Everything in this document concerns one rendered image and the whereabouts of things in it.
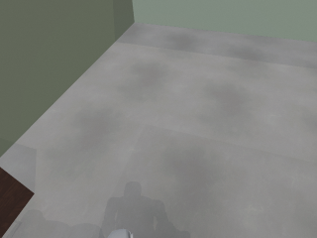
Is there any cabinet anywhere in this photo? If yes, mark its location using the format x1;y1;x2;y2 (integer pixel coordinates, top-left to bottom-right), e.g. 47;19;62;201
0;168;34;238

